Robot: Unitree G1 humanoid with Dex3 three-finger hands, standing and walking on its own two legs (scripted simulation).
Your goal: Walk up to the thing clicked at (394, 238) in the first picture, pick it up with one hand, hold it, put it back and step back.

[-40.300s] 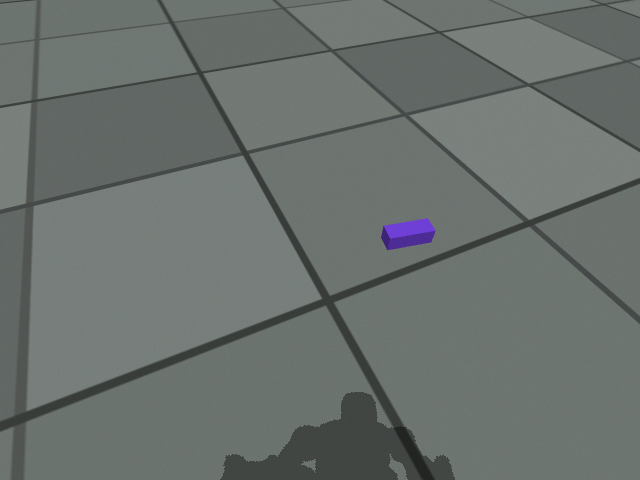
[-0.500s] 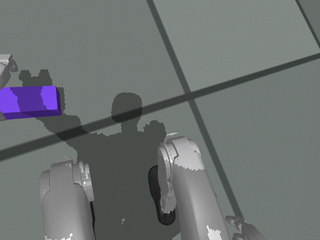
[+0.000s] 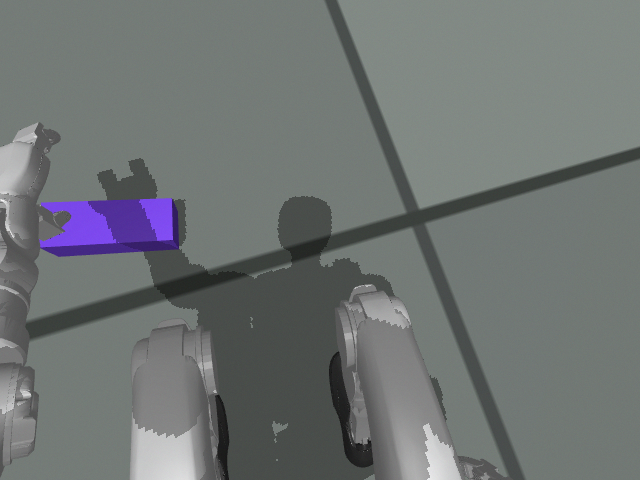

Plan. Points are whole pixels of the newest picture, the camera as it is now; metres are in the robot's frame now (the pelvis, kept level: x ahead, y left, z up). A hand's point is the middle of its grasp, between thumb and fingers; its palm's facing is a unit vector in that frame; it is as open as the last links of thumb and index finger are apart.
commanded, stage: home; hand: left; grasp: from above
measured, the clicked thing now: (114, 227) +0.50 +0.27 -0.35
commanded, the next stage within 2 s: none
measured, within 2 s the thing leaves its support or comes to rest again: neither
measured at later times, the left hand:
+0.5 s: hand out of the picture +0.29 +0.21 +0.08, palm faces -0.03 -0.91 -0.41, open 7.4 cm
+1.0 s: hand out of the picture +0.23 +0.19 +0.27, palm faces +0.17 -0.96 -0.21, open 7.4 cm
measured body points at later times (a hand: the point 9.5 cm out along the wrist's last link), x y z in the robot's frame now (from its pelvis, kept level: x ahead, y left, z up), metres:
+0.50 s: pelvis +0.01 -0.01 +0.18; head +0.15 +0.02 +0.61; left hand +0.29 +0.26 +0.11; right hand +0.24 -0.23 +0.08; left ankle +0.06 +0.11 -0.35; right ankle +0.11 -0.15 -0.35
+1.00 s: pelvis +0.07 -0.01 +0.32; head +0.10 +0.00 +0.77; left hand +0.21 +0.24 +0.29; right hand +0.24 -0.24 +0.25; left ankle +0.06 +0.11 -0.35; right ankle +0.11 -0.15 -0.35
